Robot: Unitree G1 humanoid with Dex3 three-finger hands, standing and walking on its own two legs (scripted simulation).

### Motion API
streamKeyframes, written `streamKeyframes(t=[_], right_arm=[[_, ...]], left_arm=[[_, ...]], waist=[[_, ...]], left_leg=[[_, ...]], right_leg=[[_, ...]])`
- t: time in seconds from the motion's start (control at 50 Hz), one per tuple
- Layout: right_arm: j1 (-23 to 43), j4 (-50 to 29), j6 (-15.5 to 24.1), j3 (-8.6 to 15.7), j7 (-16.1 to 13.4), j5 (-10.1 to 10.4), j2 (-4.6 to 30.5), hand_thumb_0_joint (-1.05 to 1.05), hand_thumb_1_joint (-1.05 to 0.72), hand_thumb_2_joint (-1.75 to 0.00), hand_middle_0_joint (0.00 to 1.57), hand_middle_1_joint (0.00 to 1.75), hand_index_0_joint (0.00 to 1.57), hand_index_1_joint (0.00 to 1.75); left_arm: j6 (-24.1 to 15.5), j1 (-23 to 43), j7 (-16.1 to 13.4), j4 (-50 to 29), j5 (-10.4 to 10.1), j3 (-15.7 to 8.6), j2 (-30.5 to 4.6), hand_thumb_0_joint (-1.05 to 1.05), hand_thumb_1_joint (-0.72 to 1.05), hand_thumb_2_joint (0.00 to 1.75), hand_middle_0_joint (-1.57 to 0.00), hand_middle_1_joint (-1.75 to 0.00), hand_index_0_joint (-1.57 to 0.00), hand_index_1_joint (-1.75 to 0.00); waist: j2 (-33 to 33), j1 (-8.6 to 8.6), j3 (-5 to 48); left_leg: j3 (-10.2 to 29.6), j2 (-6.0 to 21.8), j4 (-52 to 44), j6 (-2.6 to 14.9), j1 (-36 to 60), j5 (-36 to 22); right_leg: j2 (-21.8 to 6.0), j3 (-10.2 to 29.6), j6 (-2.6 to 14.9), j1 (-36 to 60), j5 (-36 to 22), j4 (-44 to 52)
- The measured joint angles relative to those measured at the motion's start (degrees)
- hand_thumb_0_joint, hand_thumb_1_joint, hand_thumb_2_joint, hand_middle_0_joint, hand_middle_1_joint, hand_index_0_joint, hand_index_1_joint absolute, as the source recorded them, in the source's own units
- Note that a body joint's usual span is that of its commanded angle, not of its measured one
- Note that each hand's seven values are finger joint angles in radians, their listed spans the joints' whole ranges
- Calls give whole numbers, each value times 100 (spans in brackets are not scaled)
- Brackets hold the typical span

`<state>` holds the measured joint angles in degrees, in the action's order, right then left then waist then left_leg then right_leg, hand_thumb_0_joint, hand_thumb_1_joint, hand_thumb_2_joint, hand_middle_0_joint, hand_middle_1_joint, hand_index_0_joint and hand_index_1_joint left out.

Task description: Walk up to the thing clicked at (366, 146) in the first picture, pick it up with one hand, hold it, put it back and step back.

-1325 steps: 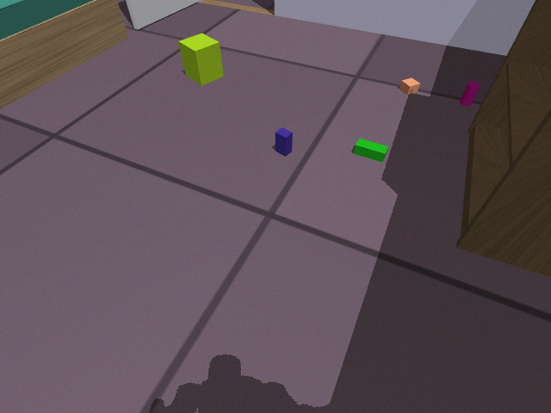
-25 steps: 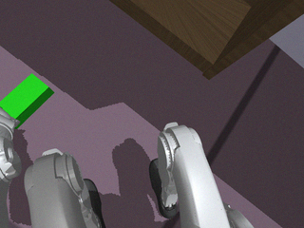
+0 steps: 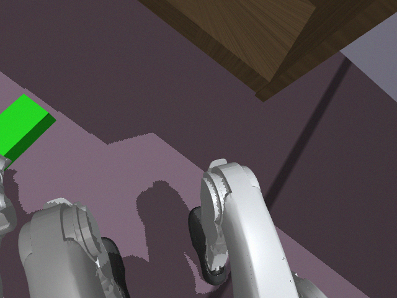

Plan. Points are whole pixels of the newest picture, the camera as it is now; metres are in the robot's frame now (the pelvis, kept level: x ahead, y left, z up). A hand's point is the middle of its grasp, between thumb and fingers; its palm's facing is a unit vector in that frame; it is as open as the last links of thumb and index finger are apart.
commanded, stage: approach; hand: left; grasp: from above
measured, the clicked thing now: (13, 133) +0.49 +0.31 -0.28
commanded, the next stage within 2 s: rest palm in 0.34 s
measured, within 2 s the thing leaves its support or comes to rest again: neither
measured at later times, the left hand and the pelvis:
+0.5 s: hand out of the picture +0.51 +0.31 -0.18, palm faces -0.18 -0.32 -0.93, open 14.2 cm; pelvis +0.00 +0.00 +0.00, yaw -3 degrees
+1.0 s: hand (7, 137) +0.47 +0.31 -0.24, palm faces -0.31 -0.31 -0.90, open 14.2 cm; pelvis -0.01 +0.00 -0.01, yaw -4 degrees
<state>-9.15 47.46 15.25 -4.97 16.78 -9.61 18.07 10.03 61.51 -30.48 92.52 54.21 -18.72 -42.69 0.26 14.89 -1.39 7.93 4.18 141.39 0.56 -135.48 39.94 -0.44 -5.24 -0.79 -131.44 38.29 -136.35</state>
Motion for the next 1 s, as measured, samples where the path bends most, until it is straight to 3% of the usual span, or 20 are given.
streamKeyframes(t=[0.16,0.24,0.32,0.42,0.5,0.58,0.66,0.74,0.8,0.88,1.0], right_arm=[[99,-91,130,-234,-24,-65,94,0,-91,-90,20,30,20,30],[117,-152,261,-397,-58,-135,136,0,-91,-89,20,30,20,30],[79,-206,318,-526,-35,-216,151,0,-91,-89,20,30,20,30],[-15,-291,209,-550,78,-235,108,0,-92,-90,19,30,20,30],[-120,-331,-2,-475,144,-83,45,0,-92,-90,20,30,20,30],[-155,-356,-158,-483,149,36,30,0,-92,-90,20,30,20,30],[-89,-439,-175,-594,73,33,74,0,-92,-90,20,30,20,30],[-33,-516,12,-734,-22,-30,152,0,-91,-90,20,30,20,30],[-3,-547,186,-840,-105,-88,211,0,-91,-90,20,30,20,30],[58,-544,295,-915,-181,-180,259,0,-91,-90,20,30,20,30],[198,-530,356,-948,-67,-371,282,0,-91,-90,20,30,20,30]], left_arm=[[-156,452,145,673,82,312,-477,0,-56,99,-11,-103,-11,-103],[-293,762,25,972,188,456,-722,0,-56,99,-11,-104,-11,-104],[-305,974,-297,1015,278,390,-804,0,-56,98,-11,-105,-11,-105],[-34,946,-494,472,205,36,-764,0,-56,97,-11,-106,-11,-105],[273,728,-237,-141,60,2,-615,0,-57,97,-11,-105,-11,-105],[478,617,199,-22,31,382,-590,0,-58,99,-11,-103,-10,-103],[426,513,475,485,-88,527,-758,0,-59,99,-10,-101,-9,-102],[111,552,554,889,-170,639,-918,0,-57,99,-10,-101,-9,-102],[-230,600,407,995,10,735,-1001,0,-55,97,-10,-102,-10,-102],[-573,654,-40,1086,280,731,-1065,0,-53,95,-10,-103,-11,-102],[-540,822,-717,1157,363,451,-1146,0,-54,96,-11,-102,-11,-102]], waist=[[96,180,-204],[240,334,-357],[361,462,-471],[355,599,-510],[181,578,-410],[-9,510,-252],[-53,510,-272],[114,528,-439],[330,541,-598],[578,570,-749],[720,677,-859]], left_leg=[[78,2,114,12,-49,-42],[139,4,186,3,-91,-45],[205,16,218,-16,-102,5],[262,35,195,-24,-73,100],[245,57,111,-10,-8,172],[205,77,44,14,52,196],[206,77,41,38,95,125],[215,32,76,46,51,-46],[242,2,131,25,24,-136],[305,-14,211,1,18,-130],[419,2,285,-6,14,23]], right_leg=[[23,-58,-17,-21,-71,-60],[41,-103,-22,-40,-99,-88],[65,-157,-23,-35,-88,-71],[92,-209,-32,10,-30,2],[107,-202,-46,71,28,96],[118,-174,-59,114,48,153],[122,-174,-76,161,-21,160],[92,-179,-73,153,-151,118],[76,-197,-55,148,-222,66],[80,-244,-46,165,-227,17],[121,-333,-80,206,-133,40]])
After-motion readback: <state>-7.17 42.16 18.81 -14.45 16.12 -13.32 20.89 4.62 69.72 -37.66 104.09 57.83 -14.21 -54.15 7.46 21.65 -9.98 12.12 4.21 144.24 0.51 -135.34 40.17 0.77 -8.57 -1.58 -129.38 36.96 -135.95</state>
